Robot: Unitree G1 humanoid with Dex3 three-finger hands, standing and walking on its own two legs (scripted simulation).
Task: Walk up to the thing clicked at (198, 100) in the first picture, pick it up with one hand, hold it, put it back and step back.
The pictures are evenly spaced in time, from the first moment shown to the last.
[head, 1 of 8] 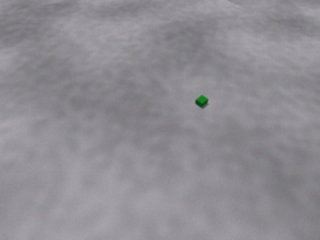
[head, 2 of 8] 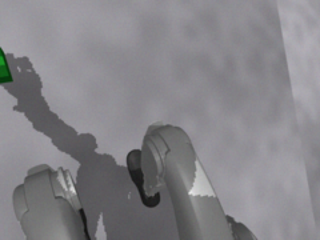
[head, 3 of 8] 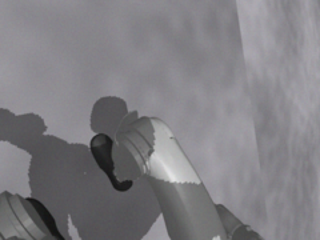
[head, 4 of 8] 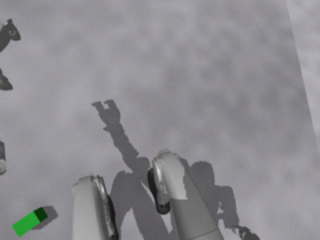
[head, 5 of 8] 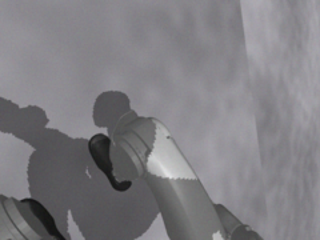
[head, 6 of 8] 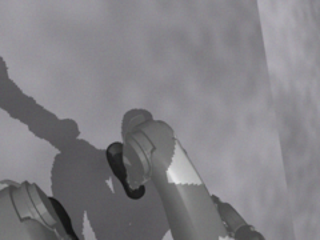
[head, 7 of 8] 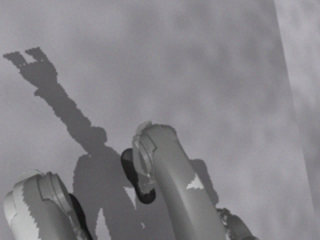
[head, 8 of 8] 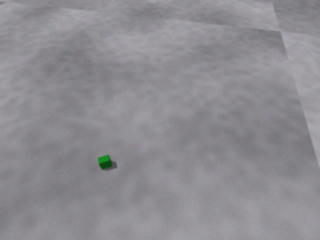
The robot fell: no
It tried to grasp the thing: yes
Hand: left
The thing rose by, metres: 0.40
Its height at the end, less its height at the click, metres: +0.02
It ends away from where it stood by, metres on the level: 0.47
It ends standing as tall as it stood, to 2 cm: no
